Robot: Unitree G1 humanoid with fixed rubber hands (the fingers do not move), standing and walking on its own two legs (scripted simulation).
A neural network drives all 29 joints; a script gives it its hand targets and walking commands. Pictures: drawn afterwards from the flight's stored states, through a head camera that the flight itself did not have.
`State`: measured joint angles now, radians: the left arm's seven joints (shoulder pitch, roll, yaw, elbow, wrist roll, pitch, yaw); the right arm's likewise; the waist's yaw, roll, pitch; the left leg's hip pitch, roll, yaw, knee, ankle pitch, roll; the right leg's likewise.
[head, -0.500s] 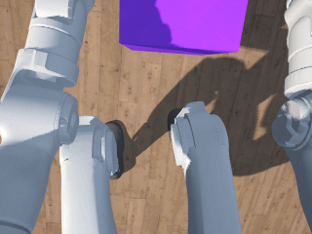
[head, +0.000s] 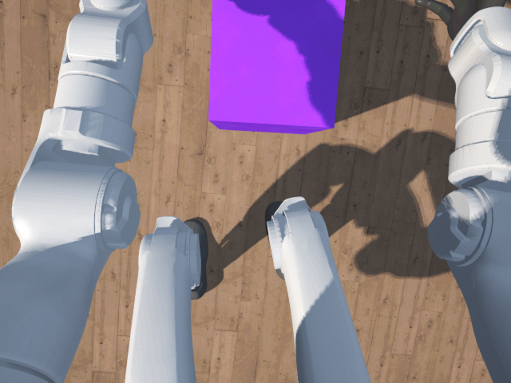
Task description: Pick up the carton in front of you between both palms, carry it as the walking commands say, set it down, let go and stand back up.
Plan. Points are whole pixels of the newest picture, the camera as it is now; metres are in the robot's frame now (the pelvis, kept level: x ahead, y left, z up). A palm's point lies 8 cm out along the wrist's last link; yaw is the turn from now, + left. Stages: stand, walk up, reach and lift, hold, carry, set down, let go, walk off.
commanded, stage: set down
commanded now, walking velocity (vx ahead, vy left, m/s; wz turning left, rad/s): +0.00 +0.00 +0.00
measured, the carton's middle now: (269, 78) +0.52 -0.12 -0.38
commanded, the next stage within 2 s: let go in 0.36 s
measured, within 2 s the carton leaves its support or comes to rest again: neither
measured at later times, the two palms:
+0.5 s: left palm out of the picture +0.58 +0.06 +0.04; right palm out of the picture +0.49 -0.33 +0.05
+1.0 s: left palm out of the picture +0.41 +0.15 +0.14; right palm out of the picture +0.34 -0.28 +0.15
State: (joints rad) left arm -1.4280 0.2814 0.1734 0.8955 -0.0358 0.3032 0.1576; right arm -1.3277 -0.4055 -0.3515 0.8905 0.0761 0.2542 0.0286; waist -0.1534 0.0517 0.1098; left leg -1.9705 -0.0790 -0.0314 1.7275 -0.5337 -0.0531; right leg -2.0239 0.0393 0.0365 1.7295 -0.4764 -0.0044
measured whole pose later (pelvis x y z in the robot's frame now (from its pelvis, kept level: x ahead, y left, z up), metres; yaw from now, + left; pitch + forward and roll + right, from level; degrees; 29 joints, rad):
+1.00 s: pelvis +0.08 -0.01 +0.24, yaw -3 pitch +25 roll +1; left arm -0.28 0.09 0.14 0.56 0.10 0.08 0.09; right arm -0.21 -0.23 -0.17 0.57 0.00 0.03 0.14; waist -0.08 -0.01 -0.04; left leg -0.84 -0.02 -0.07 0.70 -0.29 -0.03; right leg -0.88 0.05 0.04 0.71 -0.25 -0.02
